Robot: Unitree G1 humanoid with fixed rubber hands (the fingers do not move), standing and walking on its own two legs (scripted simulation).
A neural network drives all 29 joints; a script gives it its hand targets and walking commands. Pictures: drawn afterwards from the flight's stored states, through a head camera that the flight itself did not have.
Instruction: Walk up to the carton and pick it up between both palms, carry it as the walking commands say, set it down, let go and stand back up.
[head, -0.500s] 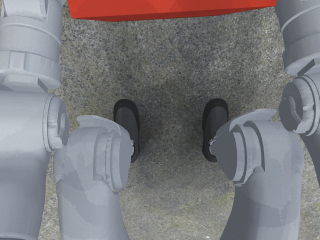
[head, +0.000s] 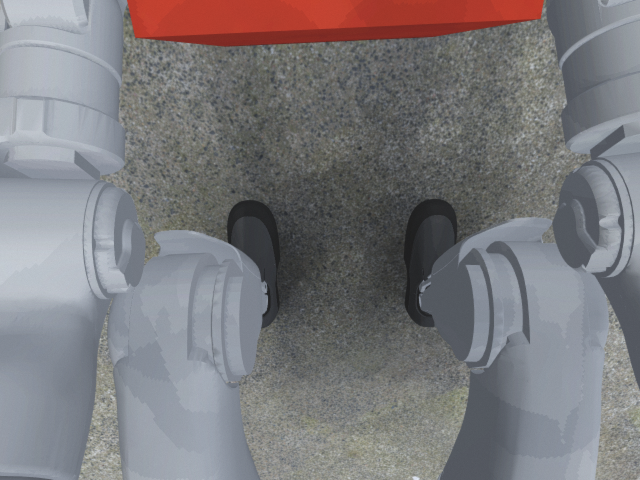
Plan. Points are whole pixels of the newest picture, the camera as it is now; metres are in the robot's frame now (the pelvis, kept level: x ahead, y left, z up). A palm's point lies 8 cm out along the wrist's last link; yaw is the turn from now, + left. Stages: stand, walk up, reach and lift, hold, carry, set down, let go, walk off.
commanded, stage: reach and lift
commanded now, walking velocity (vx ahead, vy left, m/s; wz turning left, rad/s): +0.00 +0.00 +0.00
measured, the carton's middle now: out of the picture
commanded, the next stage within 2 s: none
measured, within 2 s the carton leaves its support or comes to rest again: leaves its support in 0.14 s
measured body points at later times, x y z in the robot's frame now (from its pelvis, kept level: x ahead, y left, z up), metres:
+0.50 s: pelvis -0.01 +0.00 +0.01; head +0.36 +0.00 +0.24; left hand +0.58 +0.17 -0.14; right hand +0.58 -0.17 -0.14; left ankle +0.12 +0.12 -0.34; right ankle +0.11 -0.14 -0.34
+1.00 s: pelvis -0.02 -0.01 +0.03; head +0.34 -0.01 +0.30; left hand +0.56 +0.17 -0.08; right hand +0.55 -0.18 -0.09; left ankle +0.12 +0.12 -0.34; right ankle +0.11 -0.14 -0.34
